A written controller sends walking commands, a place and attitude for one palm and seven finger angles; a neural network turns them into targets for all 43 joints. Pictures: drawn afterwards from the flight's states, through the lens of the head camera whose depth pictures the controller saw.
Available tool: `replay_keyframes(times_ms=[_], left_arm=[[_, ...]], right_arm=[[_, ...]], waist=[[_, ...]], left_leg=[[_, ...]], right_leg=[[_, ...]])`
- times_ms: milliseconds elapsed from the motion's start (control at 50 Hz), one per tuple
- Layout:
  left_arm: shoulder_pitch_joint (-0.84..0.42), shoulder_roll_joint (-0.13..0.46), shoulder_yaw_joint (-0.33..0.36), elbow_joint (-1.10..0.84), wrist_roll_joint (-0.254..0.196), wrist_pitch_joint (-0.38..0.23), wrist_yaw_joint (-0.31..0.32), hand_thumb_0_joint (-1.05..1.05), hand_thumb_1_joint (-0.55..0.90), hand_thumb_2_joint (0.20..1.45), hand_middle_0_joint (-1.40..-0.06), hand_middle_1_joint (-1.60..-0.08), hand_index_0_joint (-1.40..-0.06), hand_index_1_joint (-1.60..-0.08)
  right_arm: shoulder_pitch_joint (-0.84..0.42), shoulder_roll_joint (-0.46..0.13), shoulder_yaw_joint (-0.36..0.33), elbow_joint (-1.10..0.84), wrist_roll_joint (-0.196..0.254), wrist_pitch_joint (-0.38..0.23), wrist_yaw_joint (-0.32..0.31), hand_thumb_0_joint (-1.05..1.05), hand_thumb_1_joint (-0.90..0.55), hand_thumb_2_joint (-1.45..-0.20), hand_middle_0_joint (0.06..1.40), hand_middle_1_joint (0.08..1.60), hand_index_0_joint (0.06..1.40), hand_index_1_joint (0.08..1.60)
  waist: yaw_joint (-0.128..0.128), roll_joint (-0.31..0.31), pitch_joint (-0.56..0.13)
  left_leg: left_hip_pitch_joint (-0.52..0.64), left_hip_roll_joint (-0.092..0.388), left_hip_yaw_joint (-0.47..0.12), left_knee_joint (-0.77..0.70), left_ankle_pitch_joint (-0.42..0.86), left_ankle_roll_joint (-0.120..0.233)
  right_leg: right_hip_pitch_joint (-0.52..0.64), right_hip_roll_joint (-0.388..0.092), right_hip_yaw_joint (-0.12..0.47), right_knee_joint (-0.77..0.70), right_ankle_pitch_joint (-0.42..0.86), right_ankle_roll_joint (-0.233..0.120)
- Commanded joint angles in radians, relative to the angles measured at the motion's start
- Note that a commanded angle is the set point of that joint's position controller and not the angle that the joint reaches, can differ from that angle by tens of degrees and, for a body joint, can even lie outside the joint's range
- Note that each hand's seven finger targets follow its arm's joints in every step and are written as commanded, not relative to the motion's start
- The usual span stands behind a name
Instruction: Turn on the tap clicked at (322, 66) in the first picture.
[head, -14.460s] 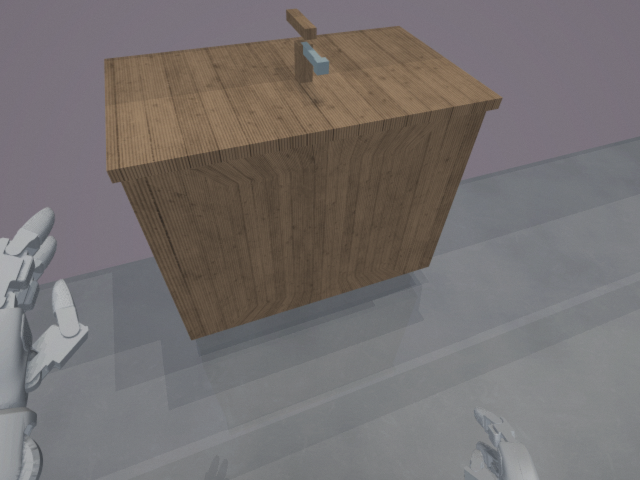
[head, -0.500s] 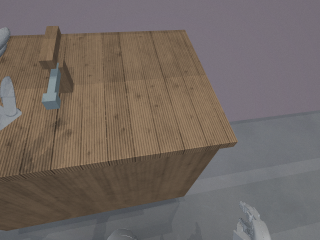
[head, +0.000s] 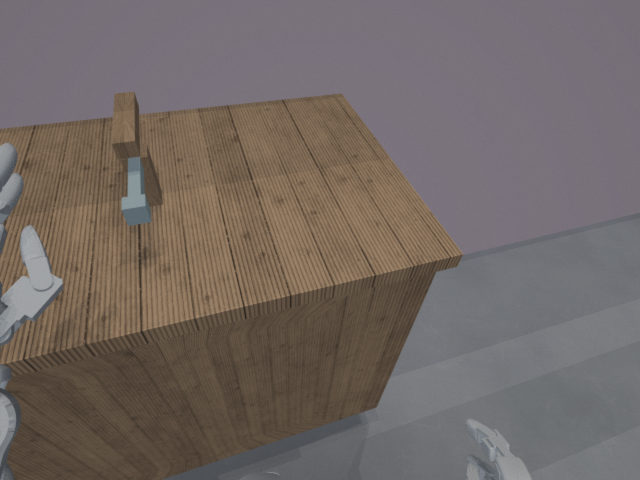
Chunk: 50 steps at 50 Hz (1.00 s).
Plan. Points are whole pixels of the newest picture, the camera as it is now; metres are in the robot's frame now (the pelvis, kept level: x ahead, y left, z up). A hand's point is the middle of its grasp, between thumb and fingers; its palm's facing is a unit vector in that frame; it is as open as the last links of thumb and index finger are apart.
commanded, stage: come to a stop and stand still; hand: left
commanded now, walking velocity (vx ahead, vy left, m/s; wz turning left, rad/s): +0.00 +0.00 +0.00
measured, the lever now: (136, 209) +0.39 +0.27 +0.13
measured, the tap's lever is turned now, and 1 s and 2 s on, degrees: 0 0 0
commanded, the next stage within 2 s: look again from close up in 1.42 s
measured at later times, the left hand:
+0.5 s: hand (27, 299) +0.22 +0.29 +0.18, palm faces +0.38 -0.86 -0.33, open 7.4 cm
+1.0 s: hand (29, 265) +0.25 +0.30 +0.19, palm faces +0.35 -0.84 -0.42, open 7.4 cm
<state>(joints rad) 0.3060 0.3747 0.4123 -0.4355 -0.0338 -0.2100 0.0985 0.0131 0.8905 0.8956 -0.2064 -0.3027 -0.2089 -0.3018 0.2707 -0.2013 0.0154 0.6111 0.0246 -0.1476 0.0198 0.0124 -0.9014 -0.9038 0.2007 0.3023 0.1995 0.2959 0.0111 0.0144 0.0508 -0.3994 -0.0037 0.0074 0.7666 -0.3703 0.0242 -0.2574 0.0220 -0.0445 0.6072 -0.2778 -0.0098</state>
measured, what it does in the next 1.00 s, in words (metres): shifts its weight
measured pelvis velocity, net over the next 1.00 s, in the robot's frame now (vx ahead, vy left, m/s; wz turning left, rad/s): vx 0.03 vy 0.06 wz -0.02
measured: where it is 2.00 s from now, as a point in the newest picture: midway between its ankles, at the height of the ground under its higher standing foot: outside the picture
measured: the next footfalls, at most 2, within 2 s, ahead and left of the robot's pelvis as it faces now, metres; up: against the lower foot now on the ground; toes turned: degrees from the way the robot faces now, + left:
none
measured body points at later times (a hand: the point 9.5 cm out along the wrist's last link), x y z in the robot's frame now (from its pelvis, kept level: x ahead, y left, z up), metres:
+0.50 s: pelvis -0.01 +0.05 +0.01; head -0.01 +0.07 +0.46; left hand +0.19 +0.33 +0.20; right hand +0.15 -0.19 -0.06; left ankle +0.07 +0.08 -0.72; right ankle +0.00 -0.08 -0.71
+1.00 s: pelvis +0.03 +0.06 +0.02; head +0.04 +0.07 +0.47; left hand +0.22 +0.34 +0.21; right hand +0.19 -0.16 -0.06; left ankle +0.06 +0.12 -0.72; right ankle +0.01 -0.05 -0.72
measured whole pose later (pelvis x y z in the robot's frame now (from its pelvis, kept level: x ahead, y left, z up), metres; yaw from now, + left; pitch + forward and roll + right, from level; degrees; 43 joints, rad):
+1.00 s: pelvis +0.03 +0.06 +0.02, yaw -1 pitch -1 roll -1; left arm 0.44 0.38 0.36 -0.48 -0.02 -0.19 0.11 0.01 0.89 0.90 -0.21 -0.30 -0.21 -0.30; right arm 0.23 -0.17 0.03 0.59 0.01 -0.13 -0.02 0.01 -0.90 -0.90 0.20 0.30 0.20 0.30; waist 0.00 0.00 0.04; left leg -0.24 -0.08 0.00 0.44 -0.19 0.08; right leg -0.17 0.02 -0.03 0.42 -0.24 -0.02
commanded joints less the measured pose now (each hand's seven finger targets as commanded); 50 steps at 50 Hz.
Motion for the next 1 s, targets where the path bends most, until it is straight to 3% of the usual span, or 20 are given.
replay_keyframes(times_ms=[0, 20, 40, 60, 100, 160, 220, 260, 300, 360, 420, 440, 480, 520, 560, 600, 660, 700, 760, 980], left_arm=[[-0.039, 0.129, 0.011, -0.187, -0.007, -0.04, 0.003, 0.0, 0.9, 0.9, -0.2, -0.3, -0.2, -0.3], [-0.069, 0.149, 0.027, -0.224, 0.002, -0.054, 0.009, 0.0, 0.9, 0.9, -0.2, -0.3, -0.2, -0.3], [-0.093, 0.169, 0.051, -0.254, 0.005, -0.071, 0.014, 0.0, 0.9, 0.9, -0.2, -0.3, -0.2, -0.3], [-0.119, 0.202, 0.077, -0.269, 0.011, -0.071, 0.017, 0.0, 0.9, 0.9, -0.2, -0.3, -0.2, -0.3], [-0.094, 0.183, 0.079, -0.256, 0.021, -0.07, 0.016, 0.0, 0.9, 0.9, -0.2, -0.3, -0.2, -0.3], [-0.031, 0.177, 0.08, -0.286, 0.02, -0.071, 0.012, 0.0, 0.9, 0.9, -0.2, -0.3, -0.2, -0.3], [0.017, 0.168, 0.072, -0.211, 0.023, -0.055, 0.002, 0.0, 0.9, 0.9, -0.2, -0.3, -0.2, -0.3], [-0.007, 0.174, 0.065, -0.184, 0.017, -0.046, 0.005, 0.0, 0.9, 0.9, -0.2, -0.3, -0.2, -0.3], [0.014, 0.132, 0.029, -0.163, 0.001, -0.026, 0.004, 0.0, 0.9, 0.9, -0.2, -0.3, -0.2, -0.3], [-0.031, 0.141, 0.024, -0.203, -0.003, -0.021, 0.019, 0.0, 0.9, 0.9, -0.2, -0.3, -0.2, -0.3], [-0.086, 0.181, 0.046, -0.284, 0.006, -0.033, 0.024, 0.0, 0.9, 0.9, -0.2, -0.3, -0.2, -0.3], [-0.076, 0.174, 0.049, -0.26, 0.008, -0.032, 0.025, 0.0, 0.9, 0.9, -0.2, -0.3, -0.2, -0.3], [-0.052, 0.174, 0.052, -0.285, 0.002, -0.022, 0.025, 0.0, 0.9, 0.9, -0.2, -0.3, -0.2, -0.3], [0.007, 0.193, 0.078, -0.289, 0.006, -0.024, 0.028, 0.0, 0.9, 0.9, -0.2, -0.3, -0.2, -0.3], [0.05, 0.175, 0.064, -0.241, 0.009, -0.028, 0.018, 0.0, 0.9, 0.9, -0.2, -0.3, -0.2, -0.3], [0.041, 0.162, 0.056, -0.218, -0.002, -0.029, 0.016, 0.0, 0.9, 0.9, -0.2, -0.3, -0.2, -0.3], [0.037, 0.135, 0.045, -0.203, -0.02, 0.0, 0.029, 0.0, 0.9, 0.9, -0.2, -0.3, -0.2, -0.3], [-0.003, 0.151, 0.038, -0.23, -0.006, -0.019, 0.039, 0.0, 0.9, 0.9, -0.2, -0.3, -0.2, -0.3], [-0.002, 0.158, 0.029, -0.261, 0.005, -0.022, 0.033, 0.0, 0.9, 0.9, -0.2, -0.3, -0.2, -0.3], [0.123, 0.155, 0.058, -0.194, -0.009, -0.031, 0.028, 0.0, 0.9, 0.9, -0.2, -0.3, -0.2, -0.3]], right_arm=[[-0.107, -0.119, -0.046, -0.148, -0.004, -0.063, -0.029, 0.0, -0.9, -0.9, 0.2, 0.3, 0.2, 0.3], [-0.124, -0.14, -0.046, -0.156, -0.007, -0.065, -0.034, 0.0, -0.9, -0.9, 0.2, 0.3, 0.2, 0.3], [-0.134, -0.13, -0.045, -0.158, -0.011, -0.069, -0.029, 0.0, -0.9, -0.9, 0.2, 0.3, 0.2, 0.3], [-0.15, -0.118, -0.046, -0.164, -0.018, -0.069, -0.025, 0.0, -0.9, -0.9, 0.2, 0.3, 0.2, 0.3], [-0.145, -0.115, -0.058, -0.169, -0.02, -0.066, -0.017, 0.0, -0.9, -0.9, 0.2, 0.3, 0.2, 0.3], [-0.128, -0.114, -0.055, -0.185, -0.02, -0.066, -0.01, 0.0, -0.9, -0.9, 0.2, 0.3, 0.2, 0.3], [-0.119, -0.116, -0.048, -0.194, -0.019, -0.045, -0.01, 0.0, -0.9, -0.9, 0.2, 0.3, 0.2, 0.3], [-0.106, -0.121, -0.055, -0.192, -0.015, -0.033, -0.02, 0.0, -0.9, -0.9, 0.2, 0.3, 0.2, 0.3], [-0.093, -0.124, -0.065, -0.185, -0.004, -0.026, -0.032, 0.0, -0.9, -0.9, 0.2, 0.3, 0.2, 0.3], [-0.11, -0.121, -0.053, -0.171, -0.001, -0.034, -0.039, 0.0, -0.9, -0.9, 0.2, 0.3, 0.2, 0.3], [-0.152, -0.128, -0.044, -0.175, -0.004, -0.039, -0.045, 0.0, -0.9, -0.9, 0.2, 0.3, 0.2, 0.3], [-0.154, -0.125, -0.045, -0.172, -0.018, -0.038, -0.045, 0.0, -0.9, -0.9, 0.2, 0.3, 0.2, 0.3], [-0.157, -0.109, -0.058, -0.183, -0.031, -0.044, -0.038, 0.0, -0.9, -0.9, 0.2, 0.3, 0.2, 0.3], [-0.151, -0.103, -0.061, -0.192, -0.034, -0.047, -0.031, 0.0, -0.9, -0.9, 0.2, 0.3, 0.2, 0.3], [-0.122, -0.112, -0.065, -0.199, -0.025, -0.035, -0.028, 0.0, -0.9, -0.9, 0.2, 0.3, 0.2, 0.3], [-0.108, -0.122, -0.069, -0.191, 0.0, -0.021, -0.033, 0.0, -0.9, -0.9, 0.2, 0.3, 0.2, 0.3], [-0.102, -0.117, -0.064, -0.16, 0.007, -0.021, -0.033, 0.0, -0.9, -0.9, 0.2, 0.3, 0.2, 0.3], [-0.131, -0.127, -0.055, -0.146, -0.006, -0.025, -0.047, 0.0, -0.9, -0.9, 0.2, 0.3, 0.2, 0.3], [-0.163, -0.115, -0.045, -0.165, -0.009, -0.028, -0.053, 0.0, -0.9, -0.9, 0.2, 0.3, 0.2, 0.3], [-0.123, -0.126, -0.052, -0.168, -0.01, -0.018, -0.05, 0.0, -0.9, -0.9, 0.2, 0.3, 0.2, 0.3]], waist=[[-0.035, -0.016, -0.01], [-0.025, 0.192, -0.017], [-0.016, 0.336, -0.05], [-0.017, 0.303, -0.041], [-0.003, 0.143, -0.058], [0.005, 0.19, -0.12], [0.002, 0.129, -0.12], [-0.001, -0.006, -0.105], [-0.015, -0.155, -0.063], [-0.026, -0.072, -0.094], [-0.013, 0.24, -0.058], [-0.009, 0.261, -0.047], [0.018, 0.208, -0.047], [0.037, 0.208, -0.087], [0.027, 0.04, -0.122], [0.006, -0.21, -0.116], [-0.031, -0.158, -0.103], [-0.018, 0.084, -0.11], [-0.003, 0.199, -0.081], [0.005, 0.02, -0.175]], left_leg=[[0.242, 0.027, -0.062, -0.29, 0.006, -0.002], [0.237, 0.107, -0.194, -0.438, -0.009, 0.026], [0.17, 0.206, -0.379, -0.593, -0.239, 0.043], [0.065, 0.233, -0.45, -0.651, -0.362, 0.06], [0.072, 0.205, -0.326, -0.602, -0.235, 0.073], [0.138, 0.172, -0.245, -0.58, -0.193, 0.044], [0.047, 0.107, -0.161, -0.486, -0.179, -0.011], [0.044, 0.056, -0.09, -0.369, -0.197, -0.033], [0.216, 0.007, -0.06, -0.105, -0.025, -0.007], [0.255, 0.035, -0.089, -0.213, 0.054, 0.002], [0.215, 0.192, -0.381, -0.616, -0.267, -0.016], [0.137, 0.219, -0.44, -0.709, -0.369, -0.034], [0.131, 0.166, -0.293, -0.723, -0.156, -0.137], [0.107, 0.11, -0.153, -0.686, -0.008, -0.171], [0.07, 0.059, -0.091, -0.477, -0.015, -0.12], [0.156, -0.002, -0.077, -0.028, -0.04, -0.023], [0.172, 0.041, -0.135, -0.164, 0.024, -0.012], [0.219, 0.061, -0.134, -0.342, 0.178, 0.016], [0.186, 0.187, -0.368, -0.553, 0.045, 0.018], [0.192, 0.105, -0.166, -0.409, 0.302, -0.023]], right_leg=[[-0.261, -0.146, 0.147, -0.141, -0.234, -0.088], [-0.241, -0.041, 0.069, 0.029, -0.188, -0.033], [-0.196, 0.015, 0.037, 0.197, -0.235, 0.0], [-0.137, 0.028, 0.087, 0.3, -0.199, 0.003], [-0.1, 0.019, 0.068, 0.266, -0.149, -0.003], [0.003, 0.013, 0.003, 0.004, -0.151, -0.014], [0.198, -0.002, 0.007, -0.263, -0.011, -0.037], [0.13, -0.088, 0.093, -0.295, -0.113, -0.084], [-0.186, -0.215, 0.269, -0.378, -0.286, -0.153], [-0.166, -0.195, 0.207, -0.242, -0.112, -0.13], [-0.147, -0.002, 0.053, 0.051, -0.197, -0.023], [-0.113, 0.03, 0.062, 0.166, -0.191, -0.015], [-0.041, 0.034, 0.028, 0.126, -0.16, -0.022], [0.135, 0.033, -0.047, -0.118, -0.144, -0.032], [0.281, -0.023, 0.004, -0.331, 0.037, -0.065], [-0.008, -0.27, 0.273, -0.383, -0.063, -0.177], [-0.102, -0.29, 0.277, -0.241, -0.016, -0.166], [-0.047, -0.137, 0.156, -0.137, 0.033, -0.08], [-0.04, -0.027, 0.059, -0.021, -0.093, -0.013], [0.161, -0.088, 0.072, -0.227, 0.174, -0.045]])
